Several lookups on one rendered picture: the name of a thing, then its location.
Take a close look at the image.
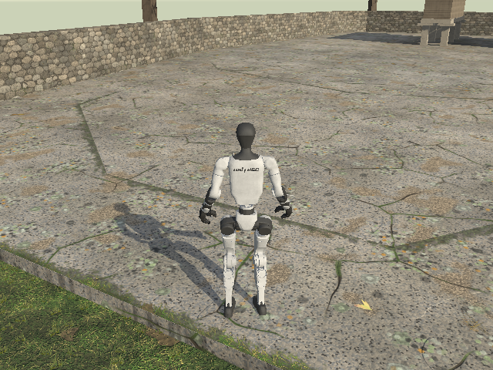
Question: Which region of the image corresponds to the robot left hand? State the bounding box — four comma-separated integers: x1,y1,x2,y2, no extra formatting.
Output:
199,208,216,224

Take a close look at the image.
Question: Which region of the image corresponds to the robot right hand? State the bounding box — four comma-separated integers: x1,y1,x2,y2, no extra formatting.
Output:
275,205,293,219

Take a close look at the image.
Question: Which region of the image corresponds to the robot left shin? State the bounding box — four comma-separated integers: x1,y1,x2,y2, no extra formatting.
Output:
223,255,235,307

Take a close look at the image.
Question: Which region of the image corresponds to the right robot forearm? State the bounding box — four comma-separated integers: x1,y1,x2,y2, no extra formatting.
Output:
277,186,290,210

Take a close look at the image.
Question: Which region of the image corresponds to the left robot thigh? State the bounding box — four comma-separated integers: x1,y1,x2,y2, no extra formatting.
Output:
220,215,236,269

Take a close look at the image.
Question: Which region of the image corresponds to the robot right upper arm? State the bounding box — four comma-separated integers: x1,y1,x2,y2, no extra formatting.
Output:
262,156,284,197

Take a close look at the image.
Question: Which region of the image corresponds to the left robot forearm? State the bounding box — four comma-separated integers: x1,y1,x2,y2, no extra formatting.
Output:
201,187,216,213

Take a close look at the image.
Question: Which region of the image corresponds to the robot left upper arm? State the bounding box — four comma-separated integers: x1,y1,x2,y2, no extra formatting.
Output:
209,156,230,199

